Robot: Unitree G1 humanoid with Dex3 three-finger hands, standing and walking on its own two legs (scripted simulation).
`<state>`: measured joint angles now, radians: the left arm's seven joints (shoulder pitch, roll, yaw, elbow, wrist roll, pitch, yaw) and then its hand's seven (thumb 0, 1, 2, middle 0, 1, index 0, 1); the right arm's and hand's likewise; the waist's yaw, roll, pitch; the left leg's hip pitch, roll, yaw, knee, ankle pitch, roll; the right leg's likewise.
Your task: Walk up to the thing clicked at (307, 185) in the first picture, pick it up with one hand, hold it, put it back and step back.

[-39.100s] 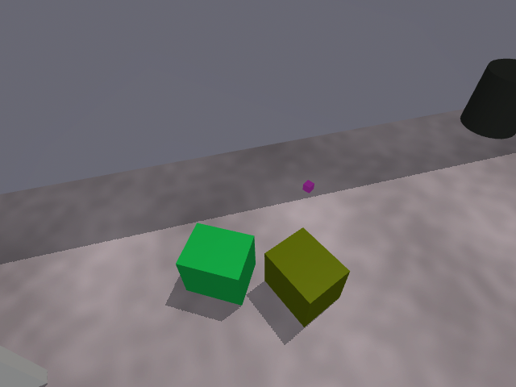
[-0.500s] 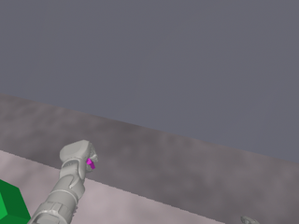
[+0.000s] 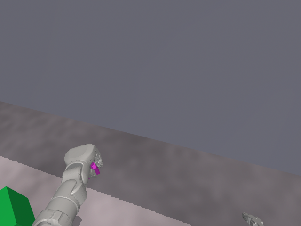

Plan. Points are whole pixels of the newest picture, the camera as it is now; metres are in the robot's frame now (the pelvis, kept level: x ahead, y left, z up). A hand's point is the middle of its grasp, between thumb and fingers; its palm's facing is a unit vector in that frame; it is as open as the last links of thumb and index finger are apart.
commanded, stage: hold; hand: left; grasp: from above
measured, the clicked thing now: (90, 168) +0.34 +0.23 -0.08
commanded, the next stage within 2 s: crouch in 1.36 s
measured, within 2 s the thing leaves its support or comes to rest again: neither
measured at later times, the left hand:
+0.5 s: hand (84, 173) +0.29 +0.21 -0.02, palm faces -0.42 -0.12 -0.90, open 4.8 cm
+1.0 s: hand (81, 170) +0.29 +0.22 +0.00, palm faces -0.41 -0.12 -0.90, open 4.8 cm
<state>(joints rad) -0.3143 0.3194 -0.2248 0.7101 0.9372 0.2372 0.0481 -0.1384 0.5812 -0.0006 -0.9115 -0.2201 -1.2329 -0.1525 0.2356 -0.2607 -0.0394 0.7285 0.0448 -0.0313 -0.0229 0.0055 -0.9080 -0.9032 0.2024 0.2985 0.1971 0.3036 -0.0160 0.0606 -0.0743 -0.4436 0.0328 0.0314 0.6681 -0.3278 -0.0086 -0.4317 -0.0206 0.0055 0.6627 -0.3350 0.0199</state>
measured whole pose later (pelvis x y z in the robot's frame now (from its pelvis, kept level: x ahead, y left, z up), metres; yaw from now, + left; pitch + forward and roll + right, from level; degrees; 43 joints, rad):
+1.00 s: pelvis -0.01 +0.00 +0.01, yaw -1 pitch +1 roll +0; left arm -0.25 0.36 -0.24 0.53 0.94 0.24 -0.09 -0.13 0.59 0.00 -0.89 -0.24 -1.22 -0.18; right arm 0.19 -0.26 -0.01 0.68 0.07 -0.01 -0.04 0.01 -0.91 -0.91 0.20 0.30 0.20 0.30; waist 0.02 0.06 -0.03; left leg -0.28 0.03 0.05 0.50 -0.24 -0.01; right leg -0.29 -0.02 0.02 0.52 -0.26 0.02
